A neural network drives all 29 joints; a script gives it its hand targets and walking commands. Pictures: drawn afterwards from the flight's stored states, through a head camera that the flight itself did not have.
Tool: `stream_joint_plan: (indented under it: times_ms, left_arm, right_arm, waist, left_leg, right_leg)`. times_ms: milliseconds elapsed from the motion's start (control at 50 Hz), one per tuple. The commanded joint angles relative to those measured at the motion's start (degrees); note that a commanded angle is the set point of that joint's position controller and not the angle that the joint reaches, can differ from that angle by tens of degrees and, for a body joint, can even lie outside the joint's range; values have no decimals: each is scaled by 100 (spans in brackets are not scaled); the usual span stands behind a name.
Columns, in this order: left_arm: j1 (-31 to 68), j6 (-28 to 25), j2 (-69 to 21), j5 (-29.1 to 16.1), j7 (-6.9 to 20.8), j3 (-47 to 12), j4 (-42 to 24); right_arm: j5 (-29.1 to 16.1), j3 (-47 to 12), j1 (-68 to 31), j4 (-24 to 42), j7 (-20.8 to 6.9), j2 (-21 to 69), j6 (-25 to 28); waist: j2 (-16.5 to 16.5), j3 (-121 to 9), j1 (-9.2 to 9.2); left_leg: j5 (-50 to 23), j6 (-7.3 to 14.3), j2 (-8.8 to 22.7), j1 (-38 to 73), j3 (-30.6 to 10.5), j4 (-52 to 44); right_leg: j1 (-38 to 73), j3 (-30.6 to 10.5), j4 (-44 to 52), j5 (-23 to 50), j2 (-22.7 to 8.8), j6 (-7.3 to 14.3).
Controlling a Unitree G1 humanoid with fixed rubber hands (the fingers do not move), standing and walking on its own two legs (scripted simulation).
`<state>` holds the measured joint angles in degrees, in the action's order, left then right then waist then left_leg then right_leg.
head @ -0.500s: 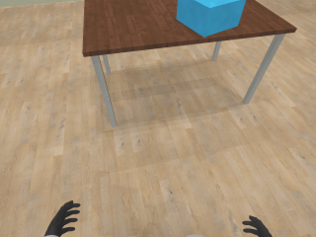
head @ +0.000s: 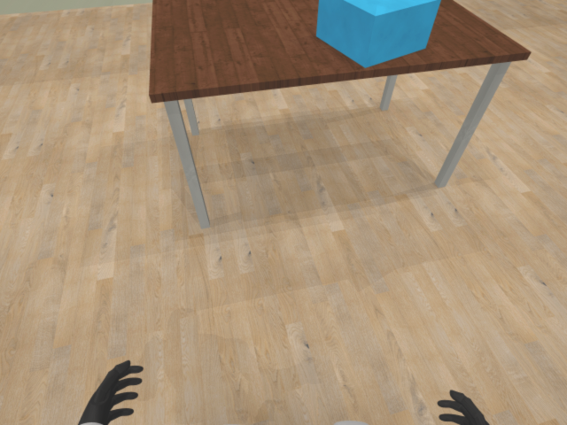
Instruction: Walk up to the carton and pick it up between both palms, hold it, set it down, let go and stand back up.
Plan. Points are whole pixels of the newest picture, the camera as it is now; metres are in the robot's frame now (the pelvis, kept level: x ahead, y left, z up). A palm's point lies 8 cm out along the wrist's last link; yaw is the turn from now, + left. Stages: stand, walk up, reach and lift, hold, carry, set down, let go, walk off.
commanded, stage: stand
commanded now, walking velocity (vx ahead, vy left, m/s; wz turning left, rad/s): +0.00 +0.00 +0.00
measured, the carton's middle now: (374, 19) +1.30 -0.32 +0.02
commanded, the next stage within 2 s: walk up in 0.62 s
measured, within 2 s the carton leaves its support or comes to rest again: neither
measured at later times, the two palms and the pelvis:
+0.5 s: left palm out of the picture +0.12 +0.28 -0.08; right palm out of the picture +0.08 -0.27 -0.11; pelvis -0.01 +0.01 +0.00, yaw +0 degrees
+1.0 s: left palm out of the picture +0.12 +0.29 -0.06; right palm out of the picture +0.05 -0.32 -0.10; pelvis -0.01 -0.02 +0.01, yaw +0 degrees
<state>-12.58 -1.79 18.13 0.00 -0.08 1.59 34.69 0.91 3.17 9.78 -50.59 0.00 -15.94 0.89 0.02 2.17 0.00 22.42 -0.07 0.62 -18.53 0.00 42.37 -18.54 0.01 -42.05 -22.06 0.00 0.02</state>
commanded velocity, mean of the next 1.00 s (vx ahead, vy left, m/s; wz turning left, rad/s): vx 0.00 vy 0.00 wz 0.00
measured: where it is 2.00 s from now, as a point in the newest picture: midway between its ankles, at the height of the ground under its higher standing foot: (369, 423)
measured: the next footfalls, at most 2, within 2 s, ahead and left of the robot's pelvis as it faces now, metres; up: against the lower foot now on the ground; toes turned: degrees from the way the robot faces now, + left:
right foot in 1.16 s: +0.13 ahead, -0.17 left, +0.00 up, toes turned -2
left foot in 1.46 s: +0.17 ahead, -0.03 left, +0.00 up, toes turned -3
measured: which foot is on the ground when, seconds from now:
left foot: down 0.00-1.00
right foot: down 0.00-0.88, up 0.90-1.00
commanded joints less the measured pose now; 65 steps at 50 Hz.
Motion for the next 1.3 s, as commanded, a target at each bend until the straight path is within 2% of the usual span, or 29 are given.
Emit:
stream_joint_plan:
  times_ms: [0, 60, 100, 180, 340, 420, 480, 540, 600, 660, 760, 780, 800, 820, 840, 880, 960, 1000, 1040, 1060, 1080, 1100, 1120, 1140, 1180, 1200, 1240, 1260, 1280]
  left_arm:
    - [227, -227, 1077, 114, -208, 199, 191]
    - [514, -196, 1208, 95, -213, 270, 162]
    - [285, -274, 1367, 112, -147, 312, 213]
    - [355, -202, 1309, 193, -155, 339, 307]
    - [255, -171, 1088, 38, -109, 229, 405]
    - [523, -193, 1317, 86, -127, 274, 418]
    - [566, -217, 1048, 38, -131, 206, 362]
    - [476, -295, 1165, 109, -159, 204, 428]
    - [204, -108, 1133, 68, -109, 196, 568]
    - [401, -153, 1275, 96, -97, 265, 597]
    - [384, -188, 1300, 168, -89, 230, 663]
    - [378, -219, 1216, 103, -95, 198, 604]
    - [179, -188, 1888, 414, 154, 599, 281]
    - [281, -168, 1836, 458, 228, 608, 144]
    - [415, -127, 1701, 448, 291, 652, 159]
    - [629, -115, 1814, 476, 324, 628, 10]
    - [610, -201, 1697, 376, 447, 620, 17]
    - [759, -201, 1653, 389, 496, 635, -81]
    - [447, -218, 1747, 336, 494, 643, 42]
    - [247, -225, 1788, 331, 508, 737, 130]
    - [-500, -234, 1698, 324, 485, 795, 403]
    - [-1484, -271, 1898, 296, 424, 915, 830]
    - [-2234, -329, 2431, 398, 266, 1048, 982]
    - [-1751, -337, 2630, 421, 205, 1027, 753]
    - [-536, -210, 2658, 280, 153, 1018, 338]
    - [-113, -228, 2394, 266, 139, 916, 309]
    - [68, -241, 2053, 201, 95, 848, 409]
    - [310, -219, 1966, 253, 125, 802, 269]
    - [591, -169, 1746, 273, 146, 753, 88]
  right_arm:
    - [-30, 269, -477, 412, 12, -1572, 198]
    - [-44, 200, -373, 339, 14, -1245, 201]
    - [-27, 209, -583, 358, 46, -1346, 180]
    - [-103, 245, -495, 326, 36, -1454, 221]
    - [-18, 305, -625, 238, -13, -1661, 230]
    - [-45, 179, -619, 146, -5, -1345, 210]
    - [-24, 150, -700, -16, -25, -1412, 263]
    - [-31, 163, -532, 66, -7, -1219, 214]
    - [17, 239, -677, 75, 33, -1594, 210]
    - [0, 171, -708, -117, -27, -1427, 182]
    - [11, 241, -662, -163, -54, -1464, 197]
    - [8, 190, -587, -205, -51, -1470, 150]
    - [8, 538, 446, -36, -102, -2225, 341]
    - [66, 628, 669, -138, -70, -2605, 397]
    - [104, 716, 613, -69, -64, -2670, 400]
    - [90, 772, 677, 64, 3, -2778, 500]
    - [88, 696, 930, 137, 9, -2385, 600]
    - [80, 730, 1036, 273, -9, -2494, 610]
    - [28, 775, 482, 366, 43, -2687, 604]
    - [11, 686, 151, 434, 36, -2493, 606]
    - [35, 700, -335, 512, 15, -2522, 576]
    - [19, 565, -732, 709, -6, -2153, 541]
    - [63, 260, -562, 673, 52, -1289, 528]
    - [-97, 280, 142, 591, 126, -1403, 404]
    - [-170, 403, 716, 203, 98, -2205, 238]
    - [-187, 424, 1064, 106, 42, -2277, 220]
    - [-194, 357, 1490, -126, 51, -2073, 201]
    - [-209, 398, 1816, -126, 71, -2073, 214]
    - [-188, 423, 2125, -349, 61, -2085, 198]
  waist:
    - [333, -40, -36]
    - [481, -281, -91]
    - [-192, -161, 27]
    - [360, -451, -42]
    - [-130, 189, -2]
    - [277, -245, -38]
    - [-227, -345, 4]
    - [507, -456, -37]
    - [-554, -209, 44]
    - [223, 170, 22]
    - [110, 77, -91]
    - [85, -287, -8]
    - [445, -743, -124]
    - [103, -325, -166]
    - [-666, -55, -238]
    - [-19, 629, -320]
    - [-33, -96, -414]
    - [-441, -218, -510]
    - [-654, -64, -92]
    - [-363, -43, 101]
    - [-815, -356, 536]
    - [-234, -653, 1131]
    - [2157, -420, 1546]
    - [2468, -159, 1007]
    - [867, -158, 421]
    - [682, 249, 13]
    - [1526, 918, -170]
    - [1874, 886, -332]
    - [1631, 650, -499]
  left_leg:
    - [-1324, 480, 401, 65, -687, -952]
    - [-1496, 423, 389, 302, -656, -1049]
    - [-1529, 443, 364, 87, -705, -1087]
    - [-1456, 416, 414, 386, -685, -1063]
    - [-1014, 536, 523, -49, -929, -1554]
    - [-1211, 439, 494, 224, -944, -1418]
    - [-1528, 509, 611, 248, -913, -1453]
    - [-1482, 488, 545, 464, -895, -1449]
    - [-822, 475, 633, 58, -1013, -1803]
    - [-472, 433, 624, -114, -957, -1877]
    - [-776, 260, 374, 242, -684, -1710]
    - [-878, 387, 499, 272, -828, -1767]
    - [1688, 735, 701, 532, -1623, -1730]
    - [2741, 1100, 1067, 952, -2429, -1943]
    - [3418, 1306, 1549, 778, -3115, -2538]
    - [3192, 1726, 2204, 904, -4012, -3096]
    - [1278, 1485, 1734, 1989, -2671, -2457]
    - [1234, 1558, 1678, 2120, -2777, -2437]
    - [762, 1445, 2034, 1122, -2494, -2184]
    - [763, 1342, 1779, 430, -2265, -1957]
    - [666, 1034, 1531, -380, -1501, -1392]
    - [374, 540, 838, -1670, -844, -125]
    - [1057, 188, -466, -3066, -432, 2406]
    - [1291, 79, -840, -3575, -868, 2983]
    - [299, 227, -428, -2482, -1214, 3216]
    - [-206, 295, -263, -2034, -1114, 3061]
    - [-377, 254, -297, -859, -648, 2245]
    - [-271, 88, -291, -309, -491, 1798]
    - [-401, 7, -251, -129, -7, 1219]
  right_leg:
    - [356, -862, 1330, 1520, -644, 497]
    - [419, -793, 1320, 1432, -671, 439]
    - [412, -877, 1049, 1419, -630, 435]
    - [535, -807, 1218, 1553, -666, 521]
    - [174, -592, 1125, 1067, -472, 385]
    - [476, -680, 1385, 1208, -576, 368]
    - [702, -660, 1201, 1834, -547, 340]
    - [523, -695, 1218, 1506, -537, 415]
    - [466, -552, 1197, 1075, -443, 313]
    - [407, -670, 1530, 938, -453, 345]
    - [170, -704, 1677, 662, -513, 324]
    - [461, -659, 1604, 803, -549, 350]
    - [193, -860, 1117, -1587, -298, 515]
    - [-1030, -958, 424, -2237, -269, 480]
    - [-1560, -521, -604, -1817, -79, 370]
    - [-2509, -640, -1584, -961, -279, 136]
    - [-2521, -500, -902, -520, -481, 103]
    - [-2489, -477, -647, -777, -417, 123]
    - [-1838, -633, -512, -226, -647, 112]
    - [-1128, -726, -161, -63, -618, 252]
    - [89, -584, 369, 366, -589, 177]
    - [1994, -650, 923, 618, -379, 214]
    - [2665, -2477, 2245, -1177, -1129, 23]
    - [2403, -3843, 3416, -2133, -1728, -169]
    - [1339, -3856, 4066, -3265, -1816, -811]
    - [760, -3365, 3960, -2607, -1504, -1190]
    - [121, -1333, 3819, 689, -478, -2390]
    - [-68, -488, 3697, 1943, -73, -2377]
    - [289, -265, 3439, 2946, -44, -1894]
